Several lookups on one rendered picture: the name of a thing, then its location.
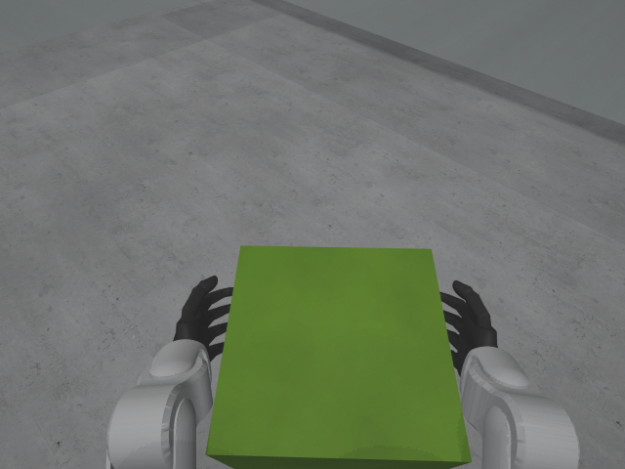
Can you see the robot left hand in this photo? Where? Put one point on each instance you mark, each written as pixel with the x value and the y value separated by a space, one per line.
pixel 196 318

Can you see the robot right forearm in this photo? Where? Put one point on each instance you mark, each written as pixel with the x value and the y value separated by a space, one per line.
pixel 520 428

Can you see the robot right hand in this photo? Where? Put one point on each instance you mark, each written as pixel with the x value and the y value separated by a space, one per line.
pixel 474 327

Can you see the robot left forearm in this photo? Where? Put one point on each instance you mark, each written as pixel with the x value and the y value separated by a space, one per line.
pixel 153 425

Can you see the carton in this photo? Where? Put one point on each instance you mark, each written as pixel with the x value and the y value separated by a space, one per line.
pixel 337 358

